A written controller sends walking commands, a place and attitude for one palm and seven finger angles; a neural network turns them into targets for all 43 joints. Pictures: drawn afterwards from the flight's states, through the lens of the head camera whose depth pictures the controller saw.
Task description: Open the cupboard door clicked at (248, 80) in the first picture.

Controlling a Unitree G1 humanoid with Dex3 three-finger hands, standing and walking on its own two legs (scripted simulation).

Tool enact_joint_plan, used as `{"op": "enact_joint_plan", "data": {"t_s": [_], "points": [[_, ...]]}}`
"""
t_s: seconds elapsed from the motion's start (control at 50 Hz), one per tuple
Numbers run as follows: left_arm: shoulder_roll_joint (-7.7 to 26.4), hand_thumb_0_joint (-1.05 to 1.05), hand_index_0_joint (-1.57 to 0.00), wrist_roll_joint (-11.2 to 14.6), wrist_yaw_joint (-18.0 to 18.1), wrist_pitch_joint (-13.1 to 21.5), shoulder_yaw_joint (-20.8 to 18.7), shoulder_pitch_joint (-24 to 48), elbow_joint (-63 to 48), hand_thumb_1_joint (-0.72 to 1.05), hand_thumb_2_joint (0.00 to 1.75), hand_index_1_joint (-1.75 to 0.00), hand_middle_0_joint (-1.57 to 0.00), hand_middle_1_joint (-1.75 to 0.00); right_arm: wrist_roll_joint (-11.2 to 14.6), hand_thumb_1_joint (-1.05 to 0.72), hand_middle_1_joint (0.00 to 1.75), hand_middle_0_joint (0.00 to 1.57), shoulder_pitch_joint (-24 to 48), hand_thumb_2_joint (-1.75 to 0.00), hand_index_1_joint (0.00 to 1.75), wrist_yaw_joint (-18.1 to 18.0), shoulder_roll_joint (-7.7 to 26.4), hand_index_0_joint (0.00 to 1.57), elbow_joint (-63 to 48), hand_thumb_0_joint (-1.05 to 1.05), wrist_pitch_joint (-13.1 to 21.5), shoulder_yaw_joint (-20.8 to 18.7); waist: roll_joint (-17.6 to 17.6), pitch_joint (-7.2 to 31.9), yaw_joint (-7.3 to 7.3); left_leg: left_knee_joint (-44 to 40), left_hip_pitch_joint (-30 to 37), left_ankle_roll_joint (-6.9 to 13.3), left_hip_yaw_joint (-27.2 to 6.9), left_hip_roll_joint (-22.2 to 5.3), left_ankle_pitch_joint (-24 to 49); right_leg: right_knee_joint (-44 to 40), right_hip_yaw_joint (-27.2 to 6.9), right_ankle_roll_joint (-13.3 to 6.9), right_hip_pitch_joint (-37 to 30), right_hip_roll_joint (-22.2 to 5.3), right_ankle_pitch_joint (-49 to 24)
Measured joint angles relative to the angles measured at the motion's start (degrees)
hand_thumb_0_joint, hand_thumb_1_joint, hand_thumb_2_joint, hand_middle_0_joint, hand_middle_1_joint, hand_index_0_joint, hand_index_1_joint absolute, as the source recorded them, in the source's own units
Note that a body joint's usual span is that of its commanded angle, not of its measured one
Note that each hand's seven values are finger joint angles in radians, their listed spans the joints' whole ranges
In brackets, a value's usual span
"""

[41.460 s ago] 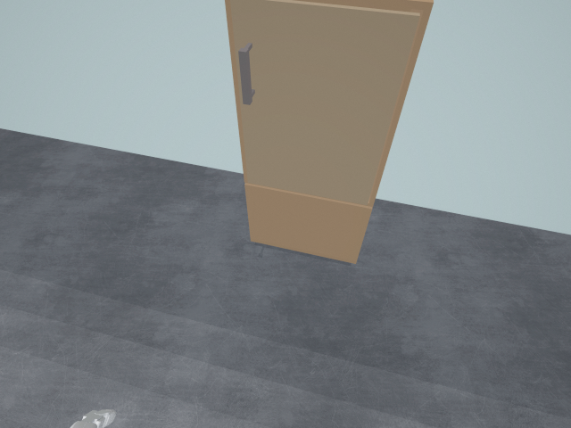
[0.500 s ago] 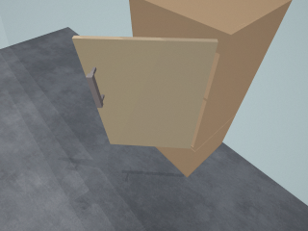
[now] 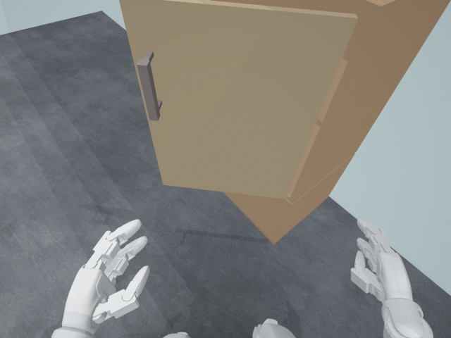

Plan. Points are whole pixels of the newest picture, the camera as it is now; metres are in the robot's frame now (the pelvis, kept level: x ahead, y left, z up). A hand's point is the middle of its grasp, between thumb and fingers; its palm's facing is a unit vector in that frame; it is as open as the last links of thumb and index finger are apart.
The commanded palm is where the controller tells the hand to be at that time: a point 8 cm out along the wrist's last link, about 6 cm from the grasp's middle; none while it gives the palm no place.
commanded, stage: raise the hand with hooked fingers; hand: left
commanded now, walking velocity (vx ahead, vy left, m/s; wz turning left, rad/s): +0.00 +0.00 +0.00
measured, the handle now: (152, 87) +0.59 +0.22 +0.11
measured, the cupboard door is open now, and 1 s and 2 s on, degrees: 44 44 44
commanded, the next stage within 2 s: move the hooked fingers beside the handle in 1.68 s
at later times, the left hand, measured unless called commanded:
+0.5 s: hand (87, 247) +0.23 +0.24 +0.06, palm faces +0.00 -1.00 -0.07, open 11.6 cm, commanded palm +0.20 +0.29 +0.07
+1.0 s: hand (52, 203) +0.28 +0.29 +0.11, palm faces +0.02 -1.00 -0.06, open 13.9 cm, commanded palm +0.25 +0.34 +0.12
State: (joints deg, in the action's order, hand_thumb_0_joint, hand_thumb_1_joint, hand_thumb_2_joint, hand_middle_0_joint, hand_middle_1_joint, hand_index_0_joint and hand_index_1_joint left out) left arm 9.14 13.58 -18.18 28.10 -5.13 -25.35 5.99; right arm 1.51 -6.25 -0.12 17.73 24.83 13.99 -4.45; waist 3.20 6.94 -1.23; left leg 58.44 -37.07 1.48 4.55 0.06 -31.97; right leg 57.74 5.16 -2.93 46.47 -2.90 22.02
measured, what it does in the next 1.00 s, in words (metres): stands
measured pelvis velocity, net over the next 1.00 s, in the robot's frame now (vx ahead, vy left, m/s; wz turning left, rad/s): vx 0.02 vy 0.03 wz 0.03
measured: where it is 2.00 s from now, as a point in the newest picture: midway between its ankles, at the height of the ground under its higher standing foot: outside the picture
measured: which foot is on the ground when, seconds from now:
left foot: down 0.00-1.00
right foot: down 0.00-1.00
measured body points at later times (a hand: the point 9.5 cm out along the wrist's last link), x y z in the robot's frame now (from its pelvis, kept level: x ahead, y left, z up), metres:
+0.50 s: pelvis +0.00 +0.02 +0.01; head +0.06 +0.03 +0.46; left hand +0.23 +0.29 +0.07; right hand +0.14 -0.21 -0.07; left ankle -0.03 +0.10 -0.67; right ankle +0.07 -0.09 -0.67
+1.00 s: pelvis +0.02 +0.03 +0.03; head +0.06 +0.04 +0.48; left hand +0.27 +0.35 +0.11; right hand +0.20 -0.19 -0.04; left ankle -0.03 +0.10 -0.67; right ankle +0.07 -0.09 -0.67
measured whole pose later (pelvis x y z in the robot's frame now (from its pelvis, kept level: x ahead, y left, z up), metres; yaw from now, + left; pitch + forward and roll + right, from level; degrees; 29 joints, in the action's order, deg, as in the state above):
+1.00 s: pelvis +0.02 +0.03 +0.03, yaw +2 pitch +8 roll -2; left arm 22.6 19.2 -27.2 12.1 -21.4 -2.4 14.8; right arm 1.4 -14.2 -3.7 15.1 32.0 14.1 4.4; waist -1.1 3.4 -1.2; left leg 48.2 -27.7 2.9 1.8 0.2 -28.2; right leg 43.4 7.8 -0.7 33.7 -2.3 17.1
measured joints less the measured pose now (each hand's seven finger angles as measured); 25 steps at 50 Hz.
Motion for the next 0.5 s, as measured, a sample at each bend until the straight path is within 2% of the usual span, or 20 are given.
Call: {"op": "enact_joint_plan", "data": {"t_s": [0.06, 0.1, 0.18, 0.22, 0.28, 0.34, 0.4, 0.5], "points": [[0.9, 0.01, -0.23, -1.1, 3.2, -2.1, -0.8, -2.7, -2.9, 0.54, 0.74, -0.53, -0.23, -0.53, -0.4, -0.91, 0.3, 0.2, -0.7, -0.9, 0.3, -0.7, -0.9, 0.2, -1.7, 0.01, -0.6, 0.9, -0.4, -0.4, -1.04, 2.9, -2.6, -0.1, -1.4, -0.2, -1.0, 1.5, 1.4, 0.0, 1.5, -0.1, 0.6], [1.9, 0.01, -0.23, -1.4, 4.3, -1.5, -1.5, -3.2, -5.6, 0.49, 0.72, -0.56, -0.23, -0.56, -0.8, -0.91, 0.3, 0.2, -1.6, -0.9, 0.3, -1.0, -2.0, 0.2, -1.4, 0.01, -0.7, 2.4, -0.7, -0.7, -1.49, 4.5, -4.1, -0.1, -2.5, -0.4, -1.5, 2.1, 2.4, 0.0, 2.2, -0.2, 0.8], [3.8, 0.02, -0.24, -0.4, 2.6, -0.6, -2.3, 0.7, -8.2, 0.4, 0.68, -0.62, -0.23, -0.62, -0.9, -0.9, 0.3, 0.2, -3.2, -0.9, 0.3, -1.3, -4.2, 0.2, 1.9, 0.01, -0.6, 6.1, -2.5, -1.7, -1.58, 6.6, -6.1, 0.0, -4.2, -0.6, -1.9, 2.2, 4.2, 0.0, 2.7, -0.3, 0.7], [5.0, 0.01, -0.24, 0.1, 0.6, -2.5, -2.8, 3.9, -7.8, 0.35, 0.66, -0.65, -0.23, -0.65, -0.6, -0.9, 0.3, 0.2, -4.3, -0.9, 0.3, -1.4, -5.4, 0.2, 3.8, 0.01, -1.0, 7.7, -3.1, -1.9, -1.28, 6.7, -6.5, 0.2, -4.3, -0.6, -1.7, 1.8, 4.3, 0.2, 2.7, -0.2, 0.3], [6.2, 0.01, -0.24, 1.4, -1.5, -7.7, -3.8, 7.4, -6.3, 0.28, 0.63, -0.69, -0.24, -0.69, -0.1, -0.9, 0.3, 0.2, -6.3, -0.9, 0.3, -1.7, -7.0, 0.21, 5.8, 0.02, -1.6, 9.2, -4.0, -2.3, -0.1, 5.1, -5.5, 0.5, -3.9, -0.6, -0.9, 0.0, 3.9, 0.5, 1.8, -0.1, -0.7], [6.8, 0.01, -0.25, 2.5, -1.3, -11.7, -5.4, 8.1, -5.6, 0.21, 0.6, -0.74, -0.25, -0.74, -0.1, -0.9, 0.3, 0.21, -8.7, -0.9, 0.3, -1.8, -7.4, 0.21, 6.7, 0.02, -1.7, 9.4, -4.4, -2.1, 1.3, 2.2, -3.6, 0.8, -3.0, -0.4, 0.1, -2.4, 3.0, 1.0, 0.4, 0.0, -1.8], [7.0, 0.01, -0.26, 3.2, -0.3, -12.3, -7.1, 7.5, -5.5, 0.14, 0.57, -0.78, -0.25, -0.78, -0.3, -0.9, 0.3, 0.21, -10.8, -0.9, 0.3, -2.0, -6.7, 0.21, 7.1, 0.02, -1.1, 8.6, -4.3, -2.0, 2.15, -0.4, -1.7, 1.0, -2.2, -0.2, 1.1, -4.5, 2.2, 1.3, -1.1, 0.1, -2.7], [7.4, 0.01, -0.26, 3.6, 0.0, -10.1, -9.1, 7.5, -4.5, 0.03, 0.52, -0.86, -0.26, -0.86, -0.3, -0.9, 0.3, 0.21, -12.1, -0.9, 0.3, -2.3, -3.6, 0.21, 7.4, 0.02, 0.1, 6.9, -4.0, -1.9, 2.43, -2.4, -0.1, 1.5, -1.7, 0.2, 1.7, -6.2, 1.7, 1.8, -2.6, 0.0, -3.2]]}}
